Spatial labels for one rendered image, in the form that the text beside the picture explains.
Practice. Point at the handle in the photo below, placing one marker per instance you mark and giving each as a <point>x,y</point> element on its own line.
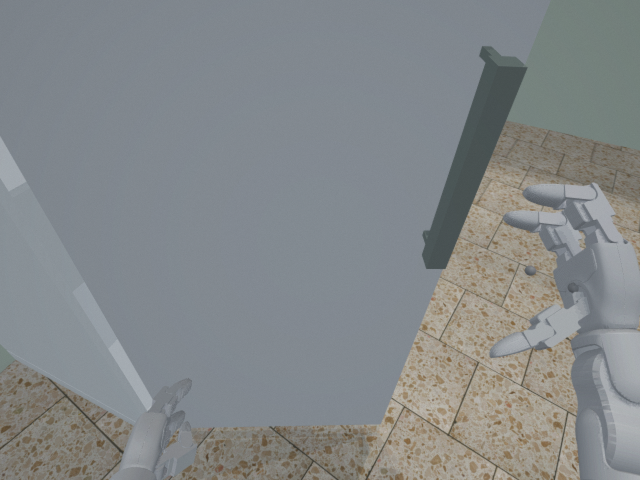
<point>498,86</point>

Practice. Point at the left robot hand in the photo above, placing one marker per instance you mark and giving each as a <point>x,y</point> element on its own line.
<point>153,430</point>

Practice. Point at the right robot hand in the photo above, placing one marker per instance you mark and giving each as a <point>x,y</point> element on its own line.
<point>606,271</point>

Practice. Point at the right robot forearm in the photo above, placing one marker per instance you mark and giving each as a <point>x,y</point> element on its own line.
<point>606,379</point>

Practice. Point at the fridge door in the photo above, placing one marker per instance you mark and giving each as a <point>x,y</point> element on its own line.
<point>243,185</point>

